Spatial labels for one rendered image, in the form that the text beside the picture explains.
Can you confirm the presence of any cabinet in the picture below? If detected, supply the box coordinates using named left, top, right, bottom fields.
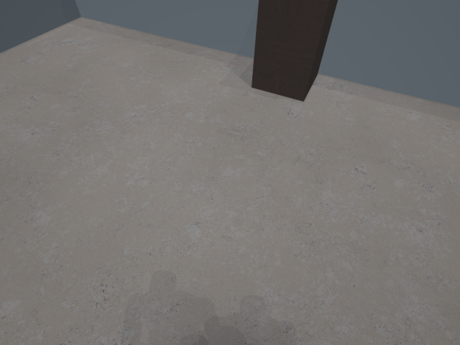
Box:
left=252, top=0, right=338, bottom=101

